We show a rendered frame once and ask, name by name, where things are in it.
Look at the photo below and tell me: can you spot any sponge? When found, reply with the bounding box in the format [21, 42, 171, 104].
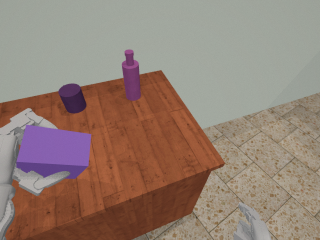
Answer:
[16, 125, 91, 179]

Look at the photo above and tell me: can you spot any table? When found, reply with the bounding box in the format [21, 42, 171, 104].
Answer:
[0, 70, 225, 240]

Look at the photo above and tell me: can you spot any left robot forearm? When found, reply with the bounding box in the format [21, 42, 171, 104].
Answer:
[0, 184, 16, 240]

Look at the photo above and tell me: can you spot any right robot hand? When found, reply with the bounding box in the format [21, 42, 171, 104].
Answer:
[233, 202, 272, 240]

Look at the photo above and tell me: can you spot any left robot hand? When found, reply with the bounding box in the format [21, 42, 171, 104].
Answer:
[0, 108, 71, 196]

